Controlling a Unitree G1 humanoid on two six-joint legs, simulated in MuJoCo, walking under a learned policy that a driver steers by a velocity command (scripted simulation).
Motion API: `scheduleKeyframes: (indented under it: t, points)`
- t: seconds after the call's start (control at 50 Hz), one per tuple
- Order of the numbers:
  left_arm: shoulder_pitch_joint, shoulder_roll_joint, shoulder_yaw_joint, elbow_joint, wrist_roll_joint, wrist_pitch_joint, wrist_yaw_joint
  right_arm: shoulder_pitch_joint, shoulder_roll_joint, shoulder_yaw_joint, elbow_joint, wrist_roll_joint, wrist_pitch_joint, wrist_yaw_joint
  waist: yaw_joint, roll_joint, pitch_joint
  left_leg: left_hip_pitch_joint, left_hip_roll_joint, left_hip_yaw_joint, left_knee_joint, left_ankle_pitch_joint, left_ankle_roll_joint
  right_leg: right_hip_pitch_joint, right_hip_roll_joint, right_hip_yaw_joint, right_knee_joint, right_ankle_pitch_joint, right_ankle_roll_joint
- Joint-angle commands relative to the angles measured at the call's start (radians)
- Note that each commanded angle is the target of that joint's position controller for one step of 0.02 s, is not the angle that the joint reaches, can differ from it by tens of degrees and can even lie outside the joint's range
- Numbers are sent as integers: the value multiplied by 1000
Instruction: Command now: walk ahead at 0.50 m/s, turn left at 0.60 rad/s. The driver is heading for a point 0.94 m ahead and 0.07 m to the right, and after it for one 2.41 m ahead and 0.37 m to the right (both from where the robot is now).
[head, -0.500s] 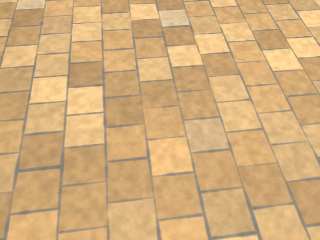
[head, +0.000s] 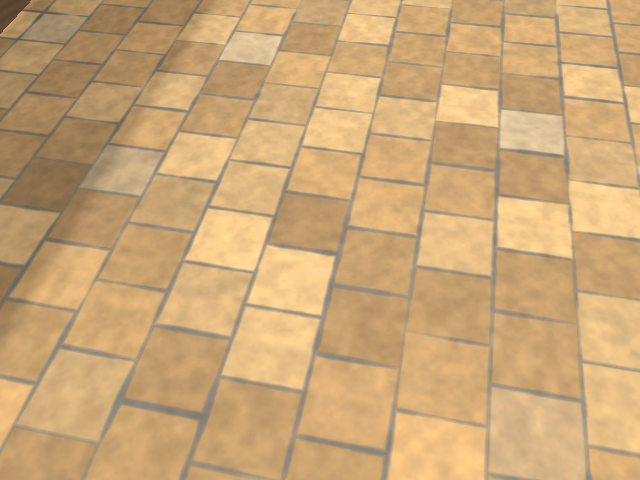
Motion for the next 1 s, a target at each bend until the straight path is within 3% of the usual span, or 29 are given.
scheduleKeyframes:
  t: [0.02,0.14,0.2,0.24,0.28,0.3,0.32,0.34,0.36,0.38,0.4,0.42,0.44,0.48,0.5,0.58,0.68,0.74,0.78,0.82,0.84,0.86,0.88,0.9,0.92,0.94,0.96,0.98,1.0]
  points:
    - [-11,127,31,-35,-2,-19,5,-25,-47,-15,-97,-1,-3,4,-2,-147,3,-178,86,-43,-45,77,-15,114,-286,232,-262,86,-168]
    - [9,177,41,7,-6,-6,12,-158,-21,0,-122,-4,-17,29,40,-111,23,-161,78,16,-355,352,-18,179,-261,14,-267,249,-139]
    - [80,199,43,42,-20,7,8,-252,4,13,-153,-3,-25,45,77,-98,53,-115,51,58,-491,354,5,219,-278,-18,-268,253,-134]
    - [104,218,48,63,-34,18,4,-282,-7,11,-172,-2,-28,52,72,-106,71,-106,33,73,-550,284,31,279,-308,-21,-247,316,-132]
    - [101,246,53,75,-45,29,6,-254,-40,-3,-177,-11,-29,54,28,-134,41,-17,-15,111,-595,187,69,331,-321,-43,-152,597,-118]
    - [93,258,54,80,-48,35,9,-169,-71,-21,-158,-17,-27,52,-32,-145,-18,117,-51,136,-632,183,93,332,-308,-71,-33,762,-100]
    - [94,241,44,84,-46,40,14,-12,-116,-48,-110,-15,-25,44,-116,-131,-107,359,-90,152,-684,255,123,257,-272,-112,154,815,-72]
    - [99,192,21,64,-18,34,18,154,-190,-74,-75,-16,-16,27,-182,-49,-224,681,41,-31,-637,321,171,17,-233,-122,444,519,-30]
    - [217,60,-26,26,2,12,0,146,-293,-81,-70,-14,-21,22,-67,218,-361,975,319,-576,-729,165,359,-378,-49,-49,809,-356,29]
    - [128,160,-4,46,-34,-12,-9,177,-191,-55,-82,-15,-29,27,-144,95,-431,968,345,-685,-832,93,360,-460,-54,135,919,-405,19]
    - [21,195,8,4,-65,-21,-13,128,-158,-40,-69,-22,-39,31,-145,74,-263,852,305,-512,-847,178,313,-536,-92,125,930,-330,8]
    - [-9,176,2,-3,-54,-25,-6,64,-134,-32,-66,-17,-44,30,-105,18,-176,710,261,-390,-855,272,279,-519,-136,117,860,-240,2]
    - [-10,173,5,8,-34,-20,-3,5,-95,-20,-67,-21,-47,31,-69,4,-116,586,231,-293,-879,358,260,-473,-164,115,795,-187,9]
    - [54,153,6,34,-35,9,-7,-41,-61,-11,-68,-36,-61,29,-13,18,-91,453,205,-201,-950,405,249,-365,-190,130,749,-118,19]
    - [76,128,1,42,-36,23,-7,-51,-70,-14,-57,-34,-70,28,5,19,-84,416,212,-170,-984,402,258,-353,-190,127,729,-98,31]
    - [-6,104,-2,21,-31,48,1,-35,-85,-21,-10,-45,-94,15,-9,-4,2,379,197,-15,-1056,410,229,-435,-173,168,576,89,59]
    - [-142,71,-15,-21,-27,34,-25,-8,-108,-25,28,-38,-94,2,-65,-11,49,422,177,134,-1080,403,168,-394,-129,102,286,335,37]
    - [-205,70,-18,-60,-28,33,-42,35,-121,-32,64,-26,-77,-1,-91,-18,72,550,215,162,-1041,446,154,-441,-117,83,206,286,8]
    - [-222,80,-15,-87,-26,33,-55,39,-134,-39,76,-17,-60,-7,-84,-6,69,631,240,176,-979,569,138,-456,-99,54,182,185,-20]
    - [-173,111,1,-98,-25,37,-62,16,-164,-47,71,-14,-42,-19,-42,34,11,671,240,207,-845,914,109,-356,-40,-9,186,68,-57]
    - [-85,142,19,-84,-25,41,-60,6,-173,-48,67,-15,-31,-26,9,48,-48,664,226,225,-711,1063,91,-237,2,-38,186,29,-82]
    - [70,192,48,-49,-27,43,-51,-5,-166,-43,62,-13,-24,-33,95,26,-130,580,186,256,-498,1064,56,-11,44,-38,132,77,-119]
    - [216,287,79,-28,-30,53,-30,26,-122,-23,41,-35,-33,-38,140,-111,-241,332,135,261,-175,722,11,301,-109,215,124,128,-190]
    - [190,347,84,-38,-40,46,-31,137,11,20,4,-56,-64,-14,17,-324,-349,-105,-90,122,146,-223,-48,625,-331,783,14,-82,-384]
    - [222,259,61,-54,-36,40,-31,14,-78,7,3,-19,-101,3,111,-196,-397,-213,-62,-53,213,-230,-22,665,-340,862,-94,-163,-360]
    - [185,220,50,-52,-29,34,-28,-73,-111,-1,-29,12,-120,12,116,-155,-255,-278,-19,-44,185,-138,0,566,-315,720,-112,-108,-318]
    - [123,205,45,-64,-31,33,-26,-102,-101,4,-34,-1,-130,6,75,-63,-164,-251,24,-34,101,-58,8,415,-276,613,-117,-14,-289]
    - [63,178,37,-80,-26,34,-22,-110,-108,-3,-32,-26,-130,-1,36,-47,-107,-192,50,-28,21,-17,-1,280,-246,537,-130,97,-279]
    - [30,158,29,-99,-13,34,-17,-89,-111,-9,-32,-33,-120,-1,1,-73,-94,-121,68,-36,-11,9,-8,192,-222,494,-153,175,-278]
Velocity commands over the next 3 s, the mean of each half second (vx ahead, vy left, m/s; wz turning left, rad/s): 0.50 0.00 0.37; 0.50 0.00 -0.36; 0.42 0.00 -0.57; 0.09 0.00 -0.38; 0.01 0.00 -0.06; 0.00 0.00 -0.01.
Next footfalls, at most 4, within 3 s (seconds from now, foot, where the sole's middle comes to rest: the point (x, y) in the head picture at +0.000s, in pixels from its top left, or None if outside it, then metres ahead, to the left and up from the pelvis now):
0.34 left None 0.33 0.18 -0.78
0.86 right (356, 399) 0.66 -0.02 -0.78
1.34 left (289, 287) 0.97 0.14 -0.78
1.80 right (394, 307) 0.90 -0.12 -0.78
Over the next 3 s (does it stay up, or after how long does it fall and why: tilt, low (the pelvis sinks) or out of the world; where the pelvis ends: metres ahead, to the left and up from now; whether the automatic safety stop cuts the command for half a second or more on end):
stays up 0.94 0.03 0.00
